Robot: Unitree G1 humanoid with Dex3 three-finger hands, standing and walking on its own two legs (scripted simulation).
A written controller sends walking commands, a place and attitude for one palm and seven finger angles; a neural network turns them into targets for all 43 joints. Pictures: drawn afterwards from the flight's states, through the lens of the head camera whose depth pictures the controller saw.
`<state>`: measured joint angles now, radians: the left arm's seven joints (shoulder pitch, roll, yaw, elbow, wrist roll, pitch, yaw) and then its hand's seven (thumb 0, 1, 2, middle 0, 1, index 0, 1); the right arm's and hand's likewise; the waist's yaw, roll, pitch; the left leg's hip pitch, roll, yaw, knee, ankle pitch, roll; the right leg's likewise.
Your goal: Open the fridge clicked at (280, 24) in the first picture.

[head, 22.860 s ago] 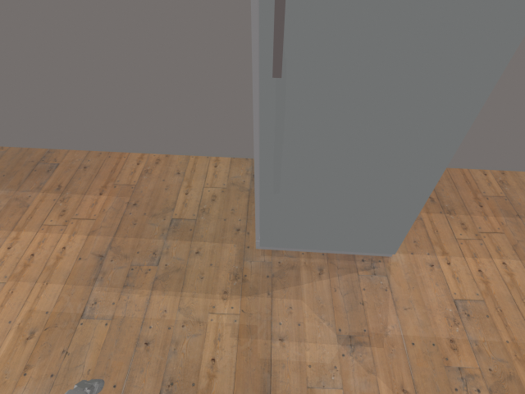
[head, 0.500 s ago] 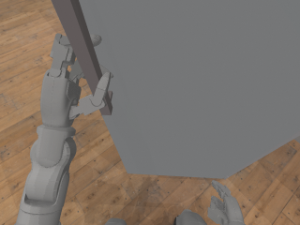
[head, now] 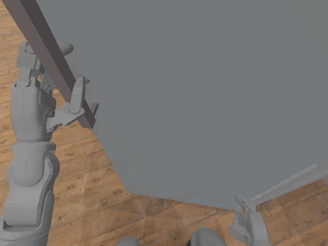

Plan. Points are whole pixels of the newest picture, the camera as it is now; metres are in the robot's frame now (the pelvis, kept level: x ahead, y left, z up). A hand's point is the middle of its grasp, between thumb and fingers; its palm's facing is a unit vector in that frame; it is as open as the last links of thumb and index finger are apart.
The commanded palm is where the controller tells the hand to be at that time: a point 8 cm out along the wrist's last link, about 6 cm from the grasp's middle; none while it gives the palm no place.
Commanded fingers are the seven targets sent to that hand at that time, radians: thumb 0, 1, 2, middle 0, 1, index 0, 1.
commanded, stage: walk backward, drawing the door open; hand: left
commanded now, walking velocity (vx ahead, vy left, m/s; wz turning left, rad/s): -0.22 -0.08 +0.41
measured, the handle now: (60, 52) +0.35 +0.18 +0.28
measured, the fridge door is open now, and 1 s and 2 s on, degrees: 62 65 67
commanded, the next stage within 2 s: stop walking and hold the door back in 0.04 s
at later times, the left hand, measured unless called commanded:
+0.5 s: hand (64, 138) +0.24 +0.16 +0.22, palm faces +0.43 -0.89 -0.14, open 6.8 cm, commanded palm +0.23 +0.21 +0.20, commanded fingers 0.00 0.90 0.90 -0.45 -1.40 -0.45 -1.40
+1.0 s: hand (74, 109) +0.29 +0.16 +0.22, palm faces +0.36 -0.92 -0.18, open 5.6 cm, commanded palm +0.23 +0.22 +0.20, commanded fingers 0.00 0.90 0.90 -0.45 -1.40 -0.45 -1.40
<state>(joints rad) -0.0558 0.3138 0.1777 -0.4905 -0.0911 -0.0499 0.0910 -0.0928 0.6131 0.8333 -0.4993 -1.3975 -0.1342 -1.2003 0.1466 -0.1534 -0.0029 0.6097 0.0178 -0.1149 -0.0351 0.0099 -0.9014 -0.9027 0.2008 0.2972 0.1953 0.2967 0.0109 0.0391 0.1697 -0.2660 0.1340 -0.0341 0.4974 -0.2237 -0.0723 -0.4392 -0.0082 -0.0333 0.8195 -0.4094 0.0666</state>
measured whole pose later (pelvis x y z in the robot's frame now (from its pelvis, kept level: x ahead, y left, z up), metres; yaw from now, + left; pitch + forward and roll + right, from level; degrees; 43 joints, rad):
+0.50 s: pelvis -0.09 -0.09 -0.01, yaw +11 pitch -1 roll +1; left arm -0.45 0.34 0.14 0.10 -0.05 -0.12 0.12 -0.09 0.55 0.81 -0.49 -1.48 -0.30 -1.30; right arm 0.13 -0.30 -0.02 0.62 0.03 -0.04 -0.08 0.01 -0.90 -0.90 0.20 0.30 0.19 0.30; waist 0.02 -0.04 0.06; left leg -0.17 -0.01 0.06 0.48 -0.29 0.03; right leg -0.40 -0.08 -0.14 0.60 -0.26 0.01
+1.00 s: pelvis -0.12 -0.08 -0.01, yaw +10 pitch -2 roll +1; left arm -0.74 0.39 0.24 0.66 -0.03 -0.19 0.04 -0.10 0.64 0.77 -0.47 -1.44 -0.43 -1.40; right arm 0.26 -0.32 -0.02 0.75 0.03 -0.05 -0.11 0.01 -0.90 -0.90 0.20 0.30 0.20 0.30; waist -0.09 0.01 0.06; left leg -0.25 0.03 0.08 0.50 -0.22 0.00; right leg -0.32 -0.05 0.00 0.56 -0.21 0.02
